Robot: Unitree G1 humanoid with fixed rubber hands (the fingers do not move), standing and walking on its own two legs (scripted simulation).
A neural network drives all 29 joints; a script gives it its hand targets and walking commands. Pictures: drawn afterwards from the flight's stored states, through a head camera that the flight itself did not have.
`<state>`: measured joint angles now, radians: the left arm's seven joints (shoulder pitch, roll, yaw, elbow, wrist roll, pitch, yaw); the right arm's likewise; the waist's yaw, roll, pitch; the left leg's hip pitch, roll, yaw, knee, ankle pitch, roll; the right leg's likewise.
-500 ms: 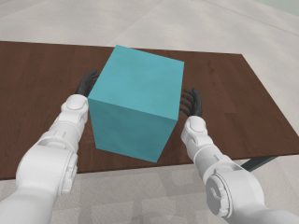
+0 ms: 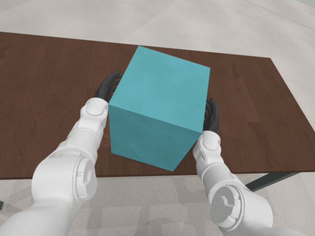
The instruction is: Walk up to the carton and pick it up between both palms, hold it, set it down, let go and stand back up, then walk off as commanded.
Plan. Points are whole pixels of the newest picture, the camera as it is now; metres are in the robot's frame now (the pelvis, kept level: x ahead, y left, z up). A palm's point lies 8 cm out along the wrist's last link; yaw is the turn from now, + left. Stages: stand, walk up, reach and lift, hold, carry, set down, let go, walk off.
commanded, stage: reach and lift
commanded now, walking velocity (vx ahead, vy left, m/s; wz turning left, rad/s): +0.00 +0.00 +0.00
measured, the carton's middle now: (157, 113) +0.44 -0.05 +0.01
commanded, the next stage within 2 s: none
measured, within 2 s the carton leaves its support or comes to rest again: leaves its support in 1.50 s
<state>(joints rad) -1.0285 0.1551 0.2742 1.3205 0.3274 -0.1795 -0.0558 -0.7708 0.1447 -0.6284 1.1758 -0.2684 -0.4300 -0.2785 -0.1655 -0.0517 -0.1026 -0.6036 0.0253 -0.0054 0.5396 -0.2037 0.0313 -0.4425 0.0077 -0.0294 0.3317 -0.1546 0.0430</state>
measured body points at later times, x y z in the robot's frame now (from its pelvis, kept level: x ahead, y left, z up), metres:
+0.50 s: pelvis +0.02 -0.03 +0.01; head +0.09 +0.03 +0.45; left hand +0.47 +0.10 +0.05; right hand +0.38 -0.19 +0.03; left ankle +0.02 +0.08 -0.74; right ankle -0.01 -0.16 -0.74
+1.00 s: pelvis +0.01 -0.03 +0.01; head +0.09 +0.03 +0.45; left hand +0.47 +0.10 +0.05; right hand +0.38 -0.19 +0.03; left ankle +0.02 +0.08 -0.74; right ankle -0.01 -0.16 -0.74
